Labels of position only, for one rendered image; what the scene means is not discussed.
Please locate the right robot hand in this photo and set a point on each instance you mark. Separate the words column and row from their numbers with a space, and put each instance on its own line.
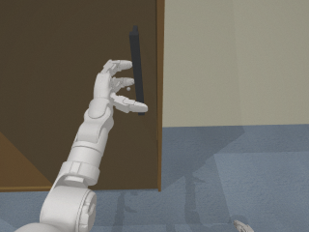
column 241, row 227

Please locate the robot left upper arm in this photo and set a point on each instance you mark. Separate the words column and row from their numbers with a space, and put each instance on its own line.
column 67, row 209

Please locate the left robot hand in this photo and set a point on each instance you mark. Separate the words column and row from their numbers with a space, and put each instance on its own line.
column 106, row 87

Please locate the wardrobe door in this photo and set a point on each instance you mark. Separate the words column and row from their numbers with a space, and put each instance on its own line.
column 51, row 52
column 16, row 170

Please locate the handle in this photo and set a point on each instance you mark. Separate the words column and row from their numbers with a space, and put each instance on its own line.
column 136, row 65

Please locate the robot left forearm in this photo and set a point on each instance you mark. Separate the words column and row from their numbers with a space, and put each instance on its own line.
column 82, row 166

